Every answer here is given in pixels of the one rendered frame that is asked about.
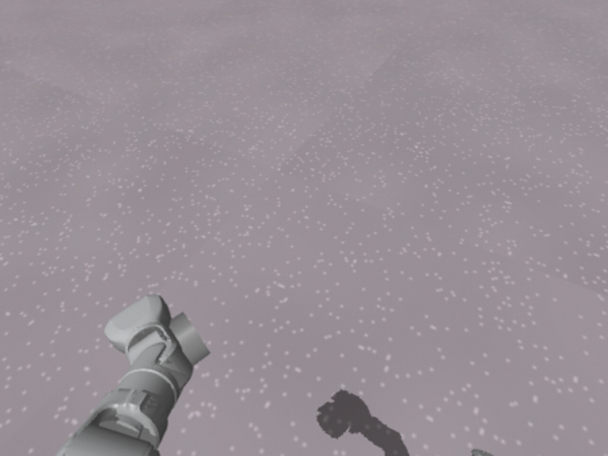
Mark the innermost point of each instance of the left robot arm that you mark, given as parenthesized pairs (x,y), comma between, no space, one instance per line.
(132,419)

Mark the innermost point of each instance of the left robot hand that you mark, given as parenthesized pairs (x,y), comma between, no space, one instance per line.
(148,309)

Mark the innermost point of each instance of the can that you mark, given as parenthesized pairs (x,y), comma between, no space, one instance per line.
(192,345)

